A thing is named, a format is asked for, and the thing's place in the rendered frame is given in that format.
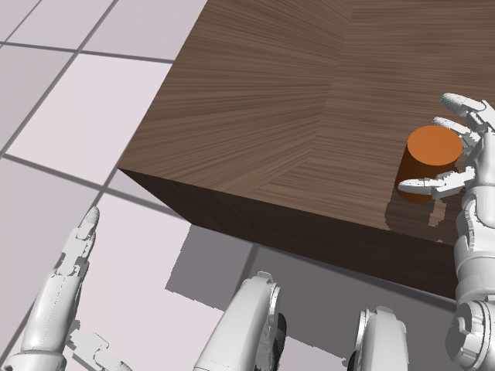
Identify right robot arm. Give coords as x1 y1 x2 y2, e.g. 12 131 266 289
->
445 185 495 371

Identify left robot arm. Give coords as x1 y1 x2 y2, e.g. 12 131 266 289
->
4 351 67 371

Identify left robot foot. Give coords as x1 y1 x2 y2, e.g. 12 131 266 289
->
254 313 286 371

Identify can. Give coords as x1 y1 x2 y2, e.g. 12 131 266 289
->
394 125 463 203

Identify left robot hand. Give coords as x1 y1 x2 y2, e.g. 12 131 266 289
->
20 206 132 371

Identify right robot hand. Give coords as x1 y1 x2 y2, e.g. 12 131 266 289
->
398 93 495 199

